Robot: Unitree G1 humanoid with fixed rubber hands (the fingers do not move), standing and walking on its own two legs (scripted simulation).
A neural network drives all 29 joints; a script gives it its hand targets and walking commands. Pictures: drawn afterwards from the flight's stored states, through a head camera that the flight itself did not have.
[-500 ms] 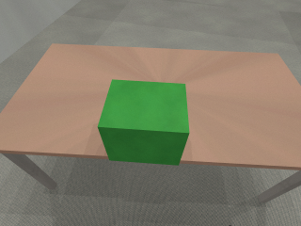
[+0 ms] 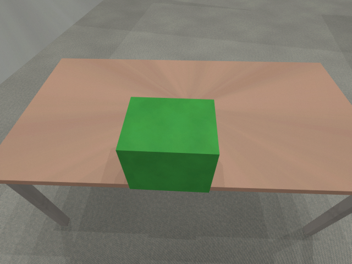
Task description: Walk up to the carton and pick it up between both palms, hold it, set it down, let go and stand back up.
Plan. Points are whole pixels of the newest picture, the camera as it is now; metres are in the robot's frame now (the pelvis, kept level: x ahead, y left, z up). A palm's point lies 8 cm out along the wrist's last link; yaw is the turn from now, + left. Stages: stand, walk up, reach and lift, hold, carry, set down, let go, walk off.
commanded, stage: walk up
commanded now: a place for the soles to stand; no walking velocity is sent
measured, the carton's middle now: (170, 145) +0.47 +0.03 -0.06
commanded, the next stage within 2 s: reach and lift in 0.88 s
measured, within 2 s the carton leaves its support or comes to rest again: neither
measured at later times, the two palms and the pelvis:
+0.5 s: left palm out of the picture +0.05 +0.26 -0.13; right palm out of the picture +0.06 -0.21 -0.13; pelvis +0.02 +0.03 +0.00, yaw +0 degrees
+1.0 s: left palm out of the picture +0.08 +0.26 -0.15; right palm out of the picture +0.06 -0.24 -0.14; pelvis +0.00 +0.01 -0.01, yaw -2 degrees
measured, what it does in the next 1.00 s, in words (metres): stands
